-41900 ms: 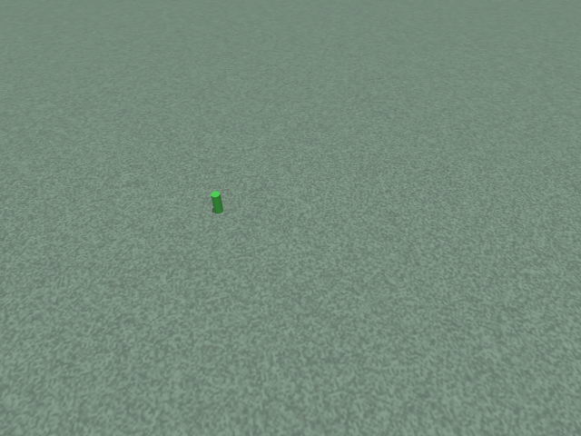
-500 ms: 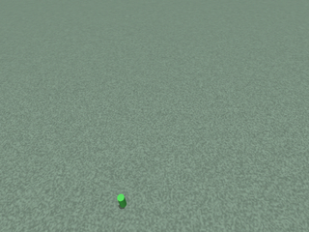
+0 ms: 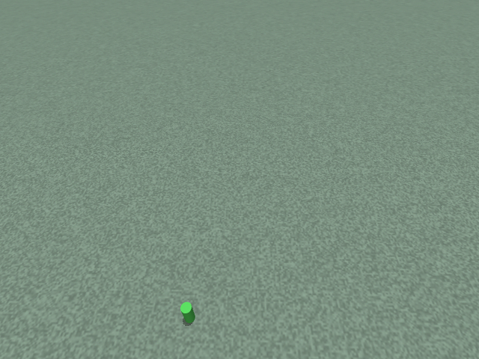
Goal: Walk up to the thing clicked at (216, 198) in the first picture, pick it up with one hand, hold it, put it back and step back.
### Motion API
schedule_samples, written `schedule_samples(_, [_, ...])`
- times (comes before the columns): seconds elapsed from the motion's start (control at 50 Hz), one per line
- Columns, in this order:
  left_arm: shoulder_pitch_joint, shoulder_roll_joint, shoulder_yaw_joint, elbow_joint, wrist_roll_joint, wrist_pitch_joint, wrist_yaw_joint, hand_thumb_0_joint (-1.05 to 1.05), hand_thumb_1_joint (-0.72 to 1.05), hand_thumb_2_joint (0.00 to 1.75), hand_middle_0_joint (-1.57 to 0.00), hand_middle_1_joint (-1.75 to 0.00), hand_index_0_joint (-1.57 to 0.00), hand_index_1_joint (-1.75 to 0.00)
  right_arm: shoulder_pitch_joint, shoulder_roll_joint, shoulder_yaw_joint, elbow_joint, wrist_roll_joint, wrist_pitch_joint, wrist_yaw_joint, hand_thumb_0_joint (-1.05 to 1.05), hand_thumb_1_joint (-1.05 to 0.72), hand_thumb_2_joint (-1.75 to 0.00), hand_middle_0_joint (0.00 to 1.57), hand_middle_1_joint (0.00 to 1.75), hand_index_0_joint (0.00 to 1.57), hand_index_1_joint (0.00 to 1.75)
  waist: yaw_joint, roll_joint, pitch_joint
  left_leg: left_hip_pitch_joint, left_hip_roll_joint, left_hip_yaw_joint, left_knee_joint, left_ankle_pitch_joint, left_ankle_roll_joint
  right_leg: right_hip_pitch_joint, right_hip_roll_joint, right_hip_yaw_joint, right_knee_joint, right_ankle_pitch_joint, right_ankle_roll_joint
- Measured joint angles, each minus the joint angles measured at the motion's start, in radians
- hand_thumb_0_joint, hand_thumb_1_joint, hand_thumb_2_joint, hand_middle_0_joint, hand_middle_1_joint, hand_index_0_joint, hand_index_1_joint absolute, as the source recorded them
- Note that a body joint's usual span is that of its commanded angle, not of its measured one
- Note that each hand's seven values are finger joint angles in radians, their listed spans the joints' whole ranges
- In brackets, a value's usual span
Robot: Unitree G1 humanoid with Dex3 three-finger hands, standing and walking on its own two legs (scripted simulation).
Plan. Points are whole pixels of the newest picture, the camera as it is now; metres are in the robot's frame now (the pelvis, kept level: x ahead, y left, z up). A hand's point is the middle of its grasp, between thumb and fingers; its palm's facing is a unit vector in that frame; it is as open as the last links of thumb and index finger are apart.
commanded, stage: stand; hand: left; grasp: from above
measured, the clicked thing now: (188, 312) +0.47 +0.23 -0.73
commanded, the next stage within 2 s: step back in 0.58 s
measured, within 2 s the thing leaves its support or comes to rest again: neither
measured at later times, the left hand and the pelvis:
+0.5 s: hand out of the picture +0.07 +0.24 -0.15, palm faces -0.01 -0.94 -0.34, open 7.4 cm; pelvis +0.00 -0.01 +0.00, yaw +0 degrees
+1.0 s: hand out of the picture +0.08 +0.31 -0.18, palm faces -0.01 -0.94 -0.35, open 7.4 cm; pelvis -0.07 +0.05 -0.02, yaw +0 degrees
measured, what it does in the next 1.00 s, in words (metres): lifts its right foot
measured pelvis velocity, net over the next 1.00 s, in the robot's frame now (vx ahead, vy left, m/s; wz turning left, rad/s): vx -0.07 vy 0.05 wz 0.01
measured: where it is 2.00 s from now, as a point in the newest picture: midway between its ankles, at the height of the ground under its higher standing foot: outside the picture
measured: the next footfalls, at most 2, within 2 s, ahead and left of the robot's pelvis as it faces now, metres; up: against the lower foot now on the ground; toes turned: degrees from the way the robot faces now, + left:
right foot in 1.36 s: -0.15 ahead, -0.08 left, +0.00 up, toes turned -4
left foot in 1.72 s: -0.24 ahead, +0.16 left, +0.00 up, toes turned -3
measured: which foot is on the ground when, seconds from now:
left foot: down 0.00-1.00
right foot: down 0.00-0.88, up 0.90-1.00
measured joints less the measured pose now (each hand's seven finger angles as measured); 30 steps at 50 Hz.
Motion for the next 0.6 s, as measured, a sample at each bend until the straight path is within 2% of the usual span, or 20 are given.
schedule_samples(0.6, [0.020,0.010,-0.008,-0.017,-0.007,-0.003,-0.009,0.00,0.91,0.90,-0.20,-0.30,-0.21,-0.30,0.016,-0.015,0.001,-0.001,0.004,0.004,0.011,0.01,-0.90,-0.90,0.20,0.30,0.20,0.30,-0.006,0.003,-0.005,-0.019,0.011,-0.002,0.011,0.002,-0.009,-0.021,0.011,-0.002,0.014,0.001,-0.011])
